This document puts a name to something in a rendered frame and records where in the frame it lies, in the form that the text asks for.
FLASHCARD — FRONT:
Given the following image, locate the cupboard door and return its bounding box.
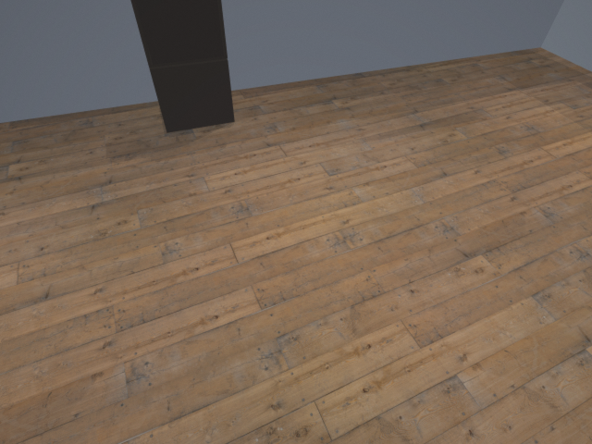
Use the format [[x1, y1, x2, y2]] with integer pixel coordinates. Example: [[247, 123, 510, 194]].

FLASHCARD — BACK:
[[136, 0, 224, 65]]

